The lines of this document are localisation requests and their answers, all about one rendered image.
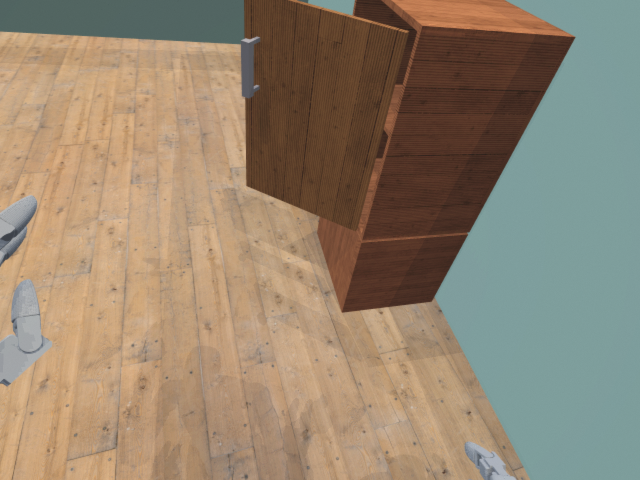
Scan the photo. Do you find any cupboard door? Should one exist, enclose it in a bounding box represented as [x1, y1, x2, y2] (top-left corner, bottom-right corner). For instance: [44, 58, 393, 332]
[244, 0, 409, 231]

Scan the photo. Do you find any right robot hand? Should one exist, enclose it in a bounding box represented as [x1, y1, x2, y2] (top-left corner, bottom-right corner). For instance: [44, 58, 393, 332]
[464, 441, 517, 480]

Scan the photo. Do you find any left robot hand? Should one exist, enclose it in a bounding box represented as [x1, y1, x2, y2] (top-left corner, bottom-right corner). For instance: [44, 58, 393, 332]
[0, 195, 52, 386]

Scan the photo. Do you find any handle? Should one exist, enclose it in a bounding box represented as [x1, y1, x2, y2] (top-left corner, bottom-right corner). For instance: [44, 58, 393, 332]
[241, 37, 260, 99]

